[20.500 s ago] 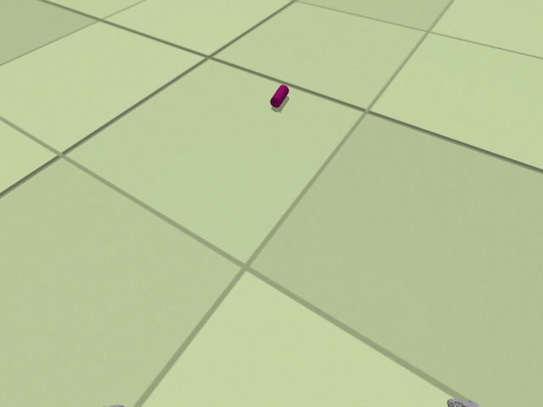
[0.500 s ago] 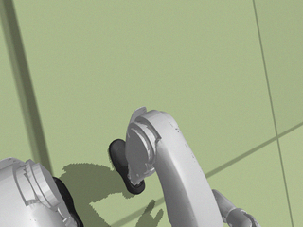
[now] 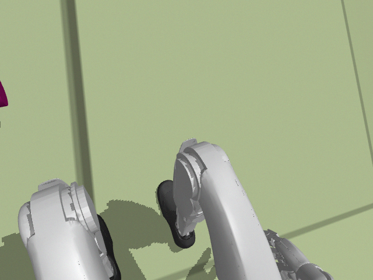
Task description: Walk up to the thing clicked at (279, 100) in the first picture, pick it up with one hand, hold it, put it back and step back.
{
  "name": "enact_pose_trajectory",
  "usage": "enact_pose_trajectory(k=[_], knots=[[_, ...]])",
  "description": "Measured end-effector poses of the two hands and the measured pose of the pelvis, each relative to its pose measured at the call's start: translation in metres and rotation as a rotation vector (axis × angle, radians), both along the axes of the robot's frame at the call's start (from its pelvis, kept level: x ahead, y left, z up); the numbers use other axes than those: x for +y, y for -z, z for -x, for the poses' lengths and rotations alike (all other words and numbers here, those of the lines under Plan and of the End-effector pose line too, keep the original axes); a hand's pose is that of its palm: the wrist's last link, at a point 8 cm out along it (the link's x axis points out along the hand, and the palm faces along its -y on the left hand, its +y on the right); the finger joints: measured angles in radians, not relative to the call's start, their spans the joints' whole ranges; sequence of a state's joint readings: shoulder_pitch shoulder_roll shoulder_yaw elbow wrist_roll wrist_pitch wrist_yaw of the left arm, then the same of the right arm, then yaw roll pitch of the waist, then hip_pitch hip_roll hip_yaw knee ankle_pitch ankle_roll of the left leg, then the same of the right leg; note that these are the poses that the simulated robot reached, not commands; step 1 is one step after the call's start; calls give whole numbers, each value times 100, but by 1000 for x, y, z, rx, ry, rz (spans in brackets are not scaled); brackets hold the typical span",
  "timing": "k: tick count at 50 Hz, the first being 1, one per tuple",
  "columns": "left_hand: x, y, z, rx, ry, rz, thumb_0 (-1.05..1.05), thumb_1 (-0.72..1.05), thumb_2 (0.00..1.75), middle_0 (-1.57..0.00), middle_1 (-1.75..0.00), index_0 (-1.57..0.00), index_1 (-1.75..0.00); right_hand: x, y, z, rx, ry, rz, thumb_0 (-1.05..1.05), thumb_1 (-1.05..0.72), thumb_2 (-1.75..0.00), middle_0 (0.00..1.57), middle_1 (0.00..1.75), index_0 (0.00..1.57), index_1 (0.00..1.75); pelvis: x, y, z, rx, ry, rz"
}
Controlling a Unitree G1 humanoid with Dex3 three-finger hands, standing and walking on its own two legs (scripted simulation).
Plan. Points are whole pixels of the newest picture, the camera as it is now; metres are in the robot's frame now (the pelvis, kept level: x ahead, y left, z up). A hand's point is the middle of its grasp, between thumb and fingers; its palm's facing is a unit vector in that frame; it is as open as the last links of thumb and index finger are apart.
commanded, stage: settle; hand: left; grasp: from above
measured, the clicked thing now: out of the picture +0.49 +0.35 -0.22
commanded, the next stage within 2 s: lift in 0.38 s
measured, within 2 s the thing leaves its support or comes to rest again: neither
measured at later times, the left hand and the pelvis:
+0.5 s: hand out of the picture +0.47 +0.35 -0.12, palm faces -0.46 -0.06 -0.89, open 9.7 cm; pelvis -0.01 +0.00 +0.03, yaw +4 degrees
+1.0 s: hand out of the picture +0.42 +0.35 -0.03, palm faces -0.47 -0.10 -0.88, open 9.6 cm; pelvis -0.01 +0.00 +0.08, yaw +7 degrees
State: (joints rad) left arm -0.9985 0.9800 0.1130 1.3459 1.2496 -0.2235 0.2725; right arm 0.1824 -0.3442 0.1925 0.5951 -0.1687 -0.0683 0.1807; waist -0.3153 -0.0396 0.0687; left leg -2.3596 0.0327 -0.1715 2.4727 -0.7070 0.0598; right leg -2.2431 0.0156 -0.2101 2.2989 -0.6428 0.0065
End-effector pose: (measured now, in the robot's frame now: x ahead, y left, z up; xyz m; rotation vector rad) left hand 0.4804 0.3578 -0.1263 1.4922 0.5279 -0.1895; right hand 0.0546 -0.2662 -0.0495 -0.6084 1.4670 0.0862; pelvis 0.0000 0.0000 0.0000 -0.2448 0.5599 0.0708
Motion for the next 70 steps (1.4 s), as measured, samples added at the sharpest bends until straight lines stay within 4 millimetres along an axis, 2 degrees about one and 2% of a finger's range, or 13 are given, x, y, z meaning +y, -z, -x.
enact_pose_trajectory(k=[13,26,33,39,47,55,63,70], knots=[[-13,-39,1,0,69,2,0,7,38,-74,-46,-77,-42,-3,-2,-14,-45,34,10,0,-91,-90,20,30,20,30,-2,-13,6,21,-28,-25],[-10,-68,0,24,34,-16,0,6,40,-76,-43,-77,-41,2,-4,4,-25,104,-5,0,-91,-90,20,30,20,30,-3,-26,9,41,-36,-42],[-12,-78,9,48,25,19,0,8,38,-75,-42,-77,-40,1,-11,13,0,134,1,0,-91,-90,20,30,20,30,-3,-35,10,51,-43,-47],[-10,-96,20,40,34,32,0,8,36,-76,-42,-77,-40,-2,-20,9,-9,149,12,0,-91,-91,20,30,20,30,-2,-46,9,61,-51,-54],[-5,-136,43,31,38,33,0,9,34,-77,-41,-78,-39,-2,-33,-16,-75,152,-4,0,-91,-91,20,30,20,30,0,-70,10,67,-63,-72],[-7,-187,67,19,43,42,0,9,32,-77,-40,-79,-38,9,-56,-50,-167,148,-50,0,-91,-90,20,30,20,30,1,-106,8,60,-74,-93],[-13,-249,88,-8,31,44,0,11,29,-77,-39,-79,-37,21,-96,-76,-255,153,-98,1,-91,-90,20,30,20,30,1,-153,4,22,-87,-114],[-24,-304,113,-7,16,55,0,12,28,-77,-39,-79,-37,27,-142,-85,-310,179,-121,1,-91,-90,20,30,20,30,2,-202,2,-36,-96,-134]])
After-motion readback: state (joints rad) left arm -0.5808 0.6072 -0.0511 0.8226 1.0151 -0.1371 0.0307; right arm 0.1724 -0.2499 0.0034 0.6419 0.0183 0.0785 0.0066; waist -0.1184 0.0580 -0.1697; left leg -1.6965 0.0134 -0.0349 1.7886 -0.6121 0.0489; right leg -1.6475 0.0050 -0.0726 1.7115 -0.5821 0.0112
